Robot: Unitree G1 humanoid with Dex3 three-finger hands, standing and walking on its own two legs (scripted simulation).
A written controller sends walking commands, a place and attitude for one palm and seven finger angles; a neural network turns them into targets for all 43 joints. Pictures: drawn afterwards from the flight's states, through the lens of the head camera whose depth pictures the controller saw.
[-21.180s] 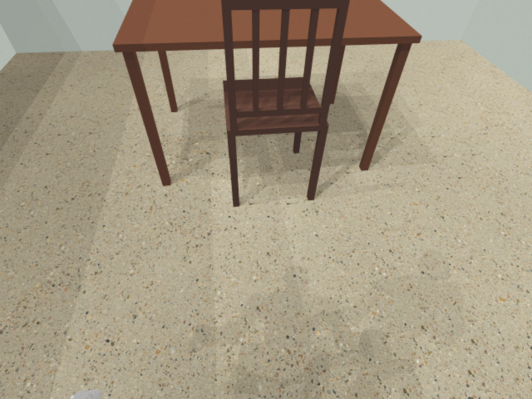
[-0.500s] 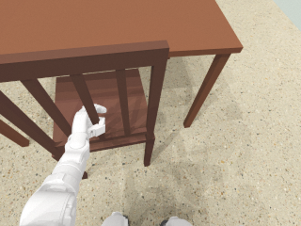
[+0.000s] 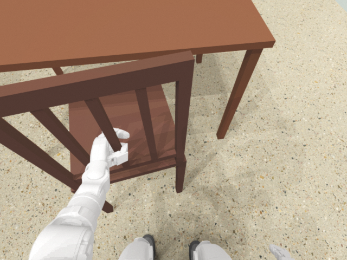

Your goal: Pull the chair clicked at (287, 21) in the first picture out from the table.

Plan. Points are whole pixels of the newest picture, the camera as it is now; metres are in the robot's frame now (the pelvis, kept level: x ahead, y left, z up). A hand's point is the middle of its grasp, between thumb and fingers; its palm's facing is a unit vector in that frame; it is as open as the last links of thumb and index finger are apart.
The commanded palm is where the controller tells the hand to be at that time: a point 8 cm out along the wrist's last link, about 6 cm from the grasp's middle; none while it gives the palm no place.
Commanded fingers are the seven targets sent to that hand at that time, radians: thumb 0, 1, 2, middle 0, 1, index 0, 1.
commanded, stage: step backward, pulling the chair out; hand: left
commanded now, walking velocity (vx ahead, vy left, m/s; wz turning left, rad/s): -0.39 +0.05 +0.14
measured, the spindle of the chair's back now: (112, 139) +0.41 +0.15 -0.02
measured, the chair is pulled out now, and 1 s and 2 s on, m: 0.14 0.15 0.16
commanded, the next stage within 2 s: none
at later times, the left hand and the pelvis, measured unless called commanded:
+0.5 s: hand (123, 155) +0.37 +0.13 -0.06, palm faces +0.03 -0.98 -0.20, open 5.4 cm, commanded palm +0.36 +0.17 -0.06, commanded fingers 0.00 0.90 0.90 -0.50 -1.45 -0.50 -1.45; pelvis -0.01 -0.01 -0.01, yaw +0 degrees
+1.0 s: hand (123, 156) +0.37 +0.13 -0.06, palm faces +0.01 -0.98 -0.20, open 5.4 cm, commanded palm +0.36 +0.18 -0.05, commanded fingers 0.00 0.90 0.90 -0.50 -1.45 -0.50 -1.45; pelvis -0.01 +0.00 -0.01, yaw +1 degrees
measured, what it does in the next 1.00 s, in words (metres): stands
